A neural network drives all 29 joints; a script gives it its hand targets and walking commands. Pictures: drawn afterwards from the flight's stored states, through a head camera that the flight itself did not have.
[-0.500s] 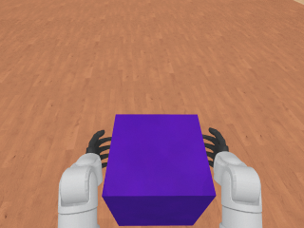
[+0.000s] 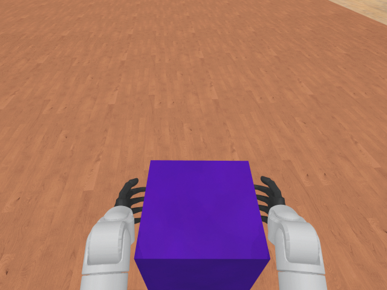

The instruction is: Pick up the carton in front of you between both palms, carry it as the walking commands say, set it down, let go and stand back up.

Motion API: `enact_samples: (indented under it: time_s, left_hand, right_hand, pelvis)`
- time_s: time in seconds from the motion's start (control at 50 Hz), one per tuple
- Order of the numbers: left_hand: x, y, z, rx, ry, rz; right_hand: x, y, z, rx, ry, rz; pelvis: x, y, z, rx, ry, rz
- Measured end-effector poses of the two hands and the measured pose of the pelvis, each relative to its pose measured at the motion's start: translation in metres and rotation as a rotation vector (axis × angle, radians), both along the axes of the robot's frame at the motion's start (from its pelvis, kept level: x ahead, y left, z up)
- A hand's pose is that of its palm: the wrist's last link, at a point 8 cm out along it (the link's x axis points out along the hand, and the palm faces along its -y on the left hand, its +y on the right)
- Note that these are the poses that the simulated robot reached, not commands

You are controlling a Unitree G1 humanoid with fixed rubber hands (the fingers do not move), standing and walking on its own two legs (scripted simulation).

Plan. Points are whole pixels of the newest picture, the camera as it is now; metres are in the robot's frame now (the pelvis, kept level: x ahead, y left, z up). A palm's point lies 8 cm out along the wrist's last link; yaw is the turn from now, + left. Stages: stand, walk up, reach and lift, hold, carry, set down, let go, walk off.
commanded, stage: carry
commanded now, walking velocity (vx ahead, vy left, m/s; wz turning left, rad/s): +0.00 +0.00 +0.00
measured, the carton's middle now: (198, 231) +0.26 +0.00 -0.02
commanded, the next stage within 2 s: hold in 0.62 s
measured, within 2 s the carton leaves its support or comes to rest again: neither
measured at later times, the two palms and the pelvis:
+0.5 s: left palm (128, 221) +0.26 +0.14 +0.04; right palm (275, 219) +0.26 -0.15 +0.04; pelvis -0.03 +0.00 +0.00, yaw +0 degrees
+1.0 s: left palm (145, 217) +0.26 +0.11 +0.05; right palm (300, 242) +0.21 -0.19 +0.05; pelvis -0.04 +0.01 +0.01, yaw -10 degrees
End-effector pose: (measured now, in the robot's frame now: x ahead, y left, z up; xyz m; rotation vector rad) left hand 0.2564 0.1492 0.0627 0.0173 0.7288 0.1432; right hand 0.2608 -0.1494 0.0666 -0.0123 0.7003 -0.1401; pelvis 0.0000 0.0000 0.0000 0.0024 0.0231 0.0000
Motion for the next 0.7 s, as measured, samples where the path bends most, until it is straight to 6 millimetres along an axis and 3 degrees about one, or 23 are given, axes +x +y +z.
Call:
enact_samples:
  time_s: [0.16,0.32,0.5,0.7]
  left_hand:
    - [-0.009,-0.001,-0.016,0.023,0.000,-0.020]
    - [-0.003,-0.004,-0.030,0.037,-0.021,-0.034]
    - [0.000,-0.005,-0.026,0.030,-0.072,-0.023]
    - [-0.011,-0.012,-0.026,0.034,-0.041,-0.041]
  right_hand:
    - [-0.009,-0.001,-0.016,-0.027,0.000,0.019]
    - [-0.004,-0.003,-0.029,-0.041,-0.021,0.026]
    - [0.000,-0.005,-0.025,-0.030,-0.071,0.019]
    - [-0.014,-0.012,-0.026,-0.045,-0.036,0.019]
  pelvis:
    - [-0.016,-0.001,0.001,-0.003,-0.001,0.001]
    - [-0.028,-0.003,0.001,-0.006,0.000,0.000]
    - [-0.032,-0.005,-0.001,-0.005,0.008,0.000]
    - [-0.033,-0.007,0.006,0.003,-0.070,-0.043]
